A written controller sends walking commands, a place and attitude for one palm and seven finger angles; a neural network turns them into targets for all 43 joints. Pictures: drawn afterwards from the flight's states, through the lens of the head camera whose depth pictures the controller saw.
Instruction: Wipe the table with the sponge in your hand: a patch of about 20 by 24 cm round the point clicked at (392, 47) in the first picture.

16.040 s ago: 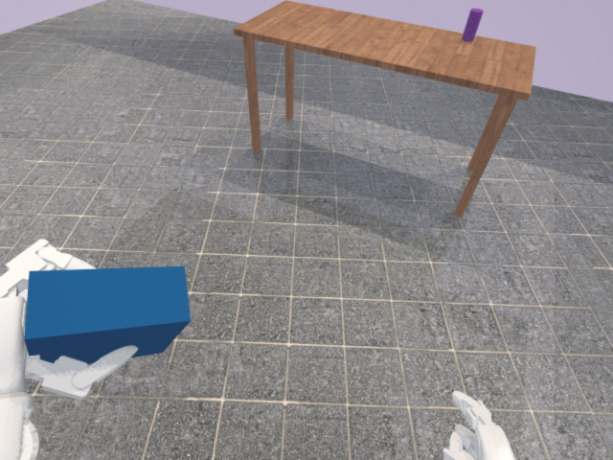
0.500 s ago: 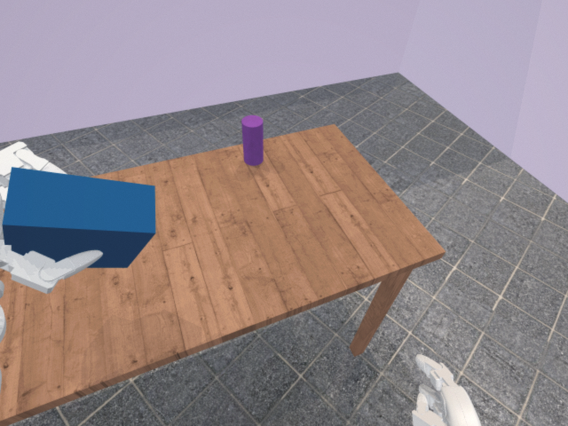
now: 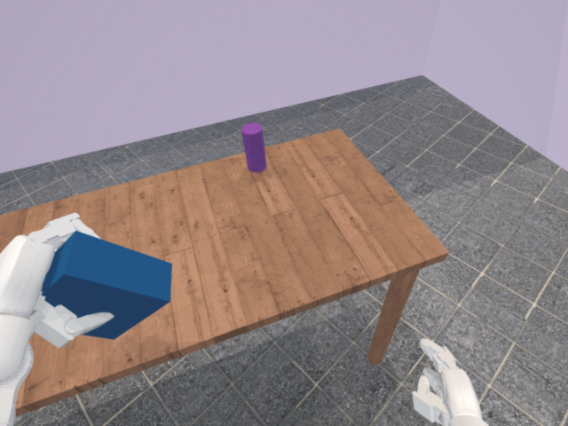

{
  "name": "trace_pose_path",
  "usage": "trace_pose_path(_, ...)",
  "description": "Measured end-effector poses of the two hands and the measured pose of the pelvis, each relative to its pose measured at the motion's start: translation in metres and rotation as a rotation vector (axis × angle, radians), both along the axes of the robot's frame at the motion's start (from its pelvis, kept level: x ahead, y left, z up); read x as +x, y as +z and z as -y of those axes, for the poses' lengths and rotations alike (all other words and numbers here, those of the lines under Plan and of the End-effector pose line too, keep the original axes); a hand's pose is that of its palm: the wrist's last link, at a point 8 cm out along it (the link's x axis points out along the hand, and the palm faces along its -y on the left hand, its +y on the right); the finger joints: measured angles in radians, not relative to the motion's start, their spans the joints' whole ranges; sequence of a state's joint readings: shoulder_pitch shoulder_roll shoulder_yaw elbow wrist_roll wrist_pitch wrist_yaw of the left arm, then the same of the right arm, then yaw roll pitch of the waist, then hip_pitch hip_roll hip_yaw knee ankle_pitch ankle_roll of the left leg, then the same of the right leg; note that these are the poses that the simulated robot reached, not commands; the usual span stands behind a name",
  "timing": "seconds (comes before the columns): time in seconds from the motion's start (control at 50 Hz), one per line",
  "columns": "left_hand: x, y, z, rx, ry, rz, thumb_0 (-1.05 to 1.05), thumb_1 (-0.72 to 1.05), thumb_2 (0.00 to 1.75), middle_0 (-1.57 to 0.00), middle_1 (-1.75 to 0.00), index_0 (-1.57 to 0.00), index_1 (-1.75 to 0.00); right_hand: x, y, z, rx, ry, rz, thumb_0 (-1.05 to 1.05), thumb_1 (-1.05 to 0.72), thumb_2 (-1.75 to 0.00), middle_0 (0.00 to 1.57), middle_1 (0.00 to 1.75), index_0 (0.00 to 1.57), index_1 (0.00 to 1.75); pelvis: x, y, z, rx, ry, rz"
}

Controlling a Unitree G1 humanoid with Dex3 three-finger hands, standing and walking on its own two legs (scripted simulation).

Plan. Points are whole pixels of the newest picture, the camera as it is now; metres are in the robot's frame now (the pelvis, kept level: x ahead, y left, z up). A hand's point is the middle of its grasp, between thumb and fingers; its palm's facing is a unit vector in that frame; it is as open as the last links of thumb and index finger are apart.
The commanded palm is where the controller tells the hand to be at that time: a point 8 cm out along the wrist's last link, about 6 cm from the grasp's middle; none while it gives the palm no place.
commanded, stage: turn the palm down, sponge in hand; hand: left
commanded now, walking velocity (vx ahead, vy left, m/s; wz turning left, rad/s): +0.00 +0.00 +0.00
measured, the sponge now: (113, 295) +0.24 +0.26 +0.10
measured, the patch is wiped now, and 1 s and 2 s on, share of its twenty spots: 0.00 0.00 0.00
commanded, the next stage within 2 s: move the sponge above the wiping area in 1.56 s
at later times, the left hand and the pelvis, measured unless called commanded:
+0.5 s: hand (85, 285) +0.23 +0.28 +0.12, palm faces +0.19 -0.36 -0.91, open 10.0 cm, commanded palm +0.21 +0.29 +0.17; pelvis +0.02 +0.01 +0.00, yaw -1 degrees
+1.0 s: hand (65, 290) +0.23 +0.32 +0.10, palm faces +0.08 -0.16 -0.98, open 10.0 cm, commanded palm +0.21 +0.31 +0.17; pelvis +0.01 +0.03 +0.01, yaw -1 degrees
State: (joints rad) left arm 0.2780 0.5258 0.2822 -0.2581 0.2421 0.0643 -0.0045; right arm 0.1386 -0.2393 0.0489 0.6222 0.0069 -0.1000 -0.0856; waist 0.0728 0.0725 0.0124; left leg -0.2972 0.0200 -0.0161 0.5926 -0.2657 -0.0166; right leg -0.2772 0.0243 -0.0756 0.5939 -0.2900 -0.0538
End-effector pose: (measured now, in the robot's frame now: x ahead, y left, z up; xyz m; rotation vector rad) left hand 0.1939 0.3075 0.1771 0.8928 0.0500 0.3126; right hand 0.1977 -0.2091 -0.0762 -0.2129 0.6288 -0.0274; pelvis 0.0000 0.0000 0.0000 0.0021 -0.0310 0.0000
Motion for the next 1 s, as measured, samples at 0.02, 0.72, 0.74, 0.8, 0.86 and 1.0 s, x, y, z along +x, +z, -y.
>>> trace_pose_path(0.02,0.001,-0.001,0.004,0.011,-0.015,-0.009,-0.01,-0.48,1.02,-0.75,-1.35,-0.74,-1.35,0.0,-0.001,0.004,-0.003,-0.008,-0.001,0.02,-0.9,-0.9,0.2,0.3,0.2,0.3,0.001,0.0,0.001,0.001,-0.002,-0.002)
trace_pose_path(0.72,0.012,-0.018,-0.004,0.327,0.112,-0.195,-0.01,-0.48,1.02,-0.75,-1.34,-0.75,-1.34,0.038,0.012,-0.025,0.012,-0.013,0.003,0.02,-0.9,-0.9,0.2,0.3,0.2,0.3,0.015,0.008,-0.021,-0.005,-0.014,0.008)
trace_pose_path(0.74,0.012,-0.019,-0.004,0.334,0.109,-0.201,-0.01,-0.48,1.02,-0.75,-1.34,-0.75,-1.34,0.04,0.013,-0.028,0.013,-0.006,0.005,0.02,-0.9,-0.9,0.2,0.3,0.2,0.3,0.014,0.008,-0.022,-0.005,-0.013,0.011)
trace_pose_path(0.8,0.013,-0.02,-0.004,0.361,0.103,-0.213,-0.01,-0.48,1.02,-0.75,-1.34,-0.75,-1.34,0.045,0.016,-0.036,0.013,0.012,0.008,0.02,-0.9,-0.9,0.2,0.3,0.2,0.3,0.014,0.01,-0.025,-0.006,-0.014,0.017)
trace_pose_path(0.86,0.014,-0.021,-0.005,0.386,0.11,-0.219,-0.01,-0.48,1.02,-0.75,-1.34,-0.75,-1.34,0.048,0.018,-0.042,0.014,0.027,0.006,0.02,-0.9,-0.9,0.2,0.3,0.2,0.3,0.013,0.011,-0.028,-0.007,-0.011,0.022)
trace_pose_path(1.0,0.017,-0.021,-0.011,0.443,0.154,-0.254,-0.01,-0.48,1.02,-0.75,-1.34,-0.75,-1.34,0.053,0.02,-0.048,0.019,0.048,-0.007,0.02,-0.9,-0.9,0.2,0.3,0.2,0.3,0.013,0.013,-0.031,-0.006,-0.01,0.031)
